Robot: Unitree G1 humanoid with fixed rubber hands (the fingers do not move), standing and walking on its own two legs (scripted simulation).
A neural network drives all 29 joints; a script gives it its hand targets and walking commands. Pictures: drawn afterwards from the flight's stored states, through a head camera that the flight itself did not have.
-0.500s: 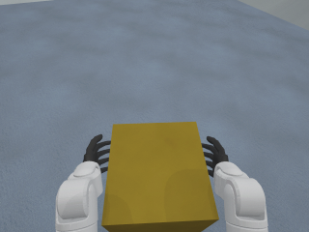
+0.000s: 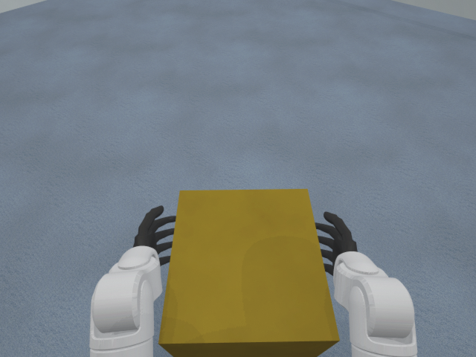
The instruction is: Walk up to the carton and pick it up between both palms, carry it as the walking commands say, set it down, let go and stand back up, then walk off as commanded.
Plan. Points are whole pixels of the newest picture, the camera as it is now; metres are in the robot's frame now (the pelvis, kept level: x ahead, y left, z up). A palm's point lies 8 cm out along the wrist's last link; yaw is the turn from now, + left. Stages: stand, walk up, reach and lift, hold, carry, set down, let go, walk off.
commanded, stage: carry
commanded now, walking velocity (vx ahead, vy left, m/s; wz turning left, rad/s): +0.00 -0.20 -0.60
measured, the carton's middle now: (244, 284) +0.25 +0.00 -0.01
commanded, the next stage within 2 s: none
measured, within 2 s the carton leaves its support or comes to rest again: neither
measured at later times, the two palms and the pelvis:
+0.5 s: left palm (341, 260) +0.24 -0.14 +0.09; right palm out of the picture +0.14 -0.41 +0.08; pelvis -0.07 -0.18 -0.01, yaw -18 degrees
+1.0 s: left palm out of the picture +0.14 -0.35 +0.12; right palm out of the picture -0.04 -0.58 +0.12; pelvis -0.17 -0.31 +0.02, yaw -36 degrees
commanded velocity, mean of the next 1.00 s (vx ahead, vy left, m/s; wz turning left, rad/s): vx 0.00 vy -0.18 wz -0.53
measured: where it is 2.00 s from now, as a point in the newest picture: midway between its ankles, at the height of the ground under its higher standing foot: outside the picture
